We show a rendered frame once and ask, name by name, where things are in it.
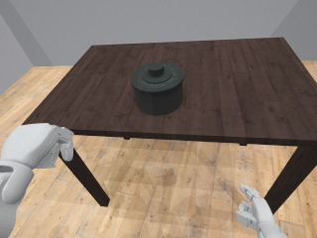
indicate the left robot forearm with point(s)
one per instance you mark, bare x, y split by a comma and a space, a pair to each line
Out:
15, 178

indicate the table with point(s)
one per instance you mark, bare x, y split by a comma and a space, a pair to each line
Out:
239, 91

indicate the left robot hand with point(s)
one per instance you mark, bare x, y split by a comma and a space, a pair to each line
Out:
38, 145

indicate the pot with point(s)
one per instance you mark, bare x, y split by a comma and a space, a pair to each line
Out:
160, 103

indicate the lid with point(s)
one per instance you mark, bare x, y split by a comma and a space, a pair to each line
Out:
171, 78

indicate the knob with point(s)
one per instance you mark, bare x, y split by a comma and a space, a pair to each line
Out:
156, 68

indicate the right robot hand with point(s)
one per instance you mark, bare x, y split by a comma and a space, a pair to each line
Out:
250, 215

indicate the right robot forearm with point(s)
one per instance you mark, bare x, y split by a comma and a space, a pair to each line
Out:
268, 229

